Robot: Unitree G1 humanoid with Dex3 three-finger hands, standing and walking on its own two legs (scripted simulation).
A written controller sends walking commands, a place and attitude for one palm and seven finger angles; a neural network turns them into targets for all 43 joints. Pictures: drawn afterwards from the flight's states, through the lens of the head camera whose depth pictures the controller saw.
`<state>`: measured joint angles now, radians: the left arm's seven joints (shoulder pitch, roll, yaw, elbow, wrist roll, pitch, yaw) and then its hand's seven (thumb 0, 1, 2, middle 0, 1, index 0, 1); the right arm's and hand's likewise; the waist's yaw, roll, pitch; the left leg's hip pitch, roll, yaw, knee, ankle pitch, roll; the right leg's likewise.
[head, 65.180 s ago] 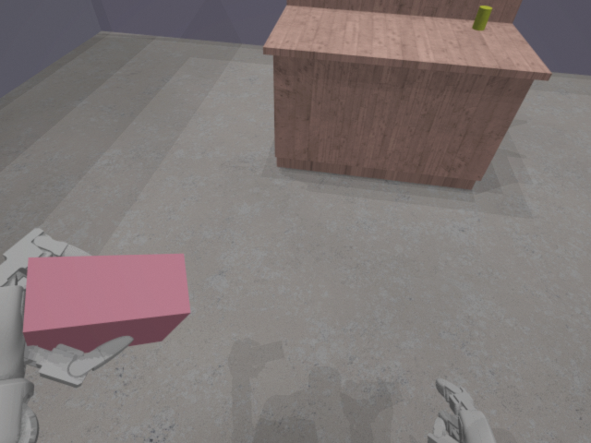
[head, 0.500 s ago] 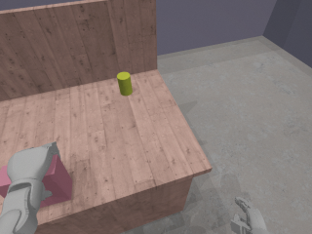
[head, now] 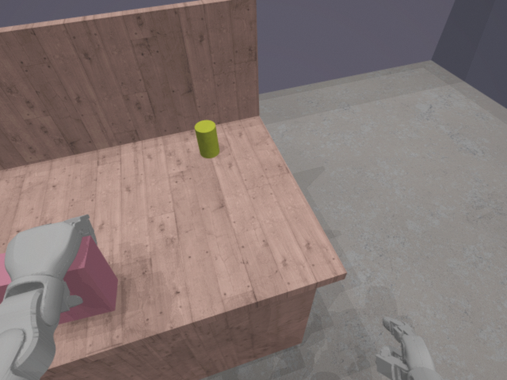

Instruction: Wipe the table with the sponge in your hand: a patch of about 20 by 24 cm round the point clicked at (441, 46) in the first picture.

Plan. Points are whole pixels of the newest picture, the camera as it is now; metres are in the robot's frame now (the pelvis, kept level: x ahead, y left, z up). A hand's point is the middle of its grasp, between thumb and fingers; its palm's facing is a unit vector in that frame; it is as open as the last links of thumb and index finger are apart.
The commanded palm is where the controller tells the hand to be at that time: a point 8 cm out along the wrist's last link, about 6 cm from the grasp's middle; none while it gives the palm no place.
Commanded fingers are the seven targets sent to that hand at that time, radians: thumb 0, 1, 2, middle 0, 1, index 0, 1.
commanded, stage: lift the sponge slowly off the table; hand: left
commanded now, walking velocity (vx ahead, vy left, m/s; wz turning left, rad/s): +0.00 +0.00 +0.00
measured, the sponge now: (67, 291) +0.21 +0.36 +0.00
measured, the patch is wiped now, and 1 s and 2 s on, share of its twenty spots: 0.95 0.95 0.95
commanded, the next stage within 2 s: bring the sponge back beside the body in 0.80 s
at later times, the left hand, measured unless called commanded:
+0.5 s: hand (49, 257) +0.23 +0.35 +0.09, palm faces +0.00 -0.04 -1.00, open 10.4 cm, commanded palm +0.20 +0.35 +0.15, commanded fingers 0.00 0.10 1.30 -1.20 -1.60 -1.20 -1.60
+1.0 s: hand (55, 246) +0.24 +0.34 +0.10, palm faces -0.02 -0.04 -1.00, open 10.4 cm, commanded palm +0.21 +0.34 +0.17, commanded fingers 0.00 0.10 1.30 -1.20 -1.60 -1.20 -1.60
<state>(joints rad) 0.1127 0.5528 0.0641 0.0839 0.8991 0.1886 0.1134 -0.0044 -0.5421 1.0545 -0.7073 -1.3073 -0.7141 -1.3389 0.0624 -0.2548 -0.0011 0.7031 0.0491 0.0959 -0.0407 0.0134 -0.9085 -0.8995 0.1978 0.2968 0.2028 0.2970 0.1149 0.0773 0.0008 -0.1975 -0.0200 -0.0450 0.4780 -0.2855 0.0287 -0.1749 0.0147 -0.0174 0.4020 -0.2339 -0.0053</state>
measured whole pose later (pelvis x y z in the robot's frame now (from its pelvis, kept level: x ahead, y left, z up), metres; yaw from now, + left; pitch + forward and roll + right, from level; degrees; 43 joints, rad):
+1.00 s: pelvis +0.00 +0.00 +0.00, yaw +0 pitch -1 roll -1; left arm 0.11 0.63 0.10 -0.06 0.84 0.23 -0.02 0.00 -0.54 1.05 -0.71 -1.31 -0.71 -1.34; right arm 0.05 -0.27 0.03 0.67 0.05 0.11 -0.03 0.01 -0.91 -0.90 0.20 0.30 0.20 0.30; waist 0.11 0.09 0.02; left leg -0.14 -0.02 -0.04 0.41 -0.25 0.03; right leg -0.12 0.01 -0.01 0.33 -0.20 0.00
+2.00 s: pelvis -0.02 -0.01 +0.00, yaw -1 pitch -4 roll -1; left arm 0.30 0.55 0.01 -0.32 0.83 0.36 0.01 -0.01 -0.54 1.05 -0.71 -1.31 -0.71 -1.34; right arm 0.02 -0.27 0.03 0.66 0.05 0.11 -0.02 0.02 -0.91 -0.90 0.20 0.30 0.20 0.30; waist 0.13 0.11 0.02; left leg -0.10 -0.01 -0.03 0.42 -0.24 0.01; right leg -0.10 0.03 0.00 0.37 -0.20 -0.02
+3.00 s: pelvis -0.03 +0.00 -0.01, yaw -1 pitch +2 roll -1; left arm 0.57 0.46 0.36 -0.59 -0.08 -0.09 0.11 -0.01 -0.54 1.05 -0.71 -1.31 -0.71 -1.34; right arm 0.21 -0.24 -0.01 0.56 0.04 0.10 -0.06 0.01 -0.91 -0.90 0.20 0.30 0.20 0.30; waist -0.03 -0.01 -0.01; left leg -0.36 -0.02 -0.02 0.63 -0.31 0.02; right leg -0.36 0.02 0.00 0.59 -0.27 0.00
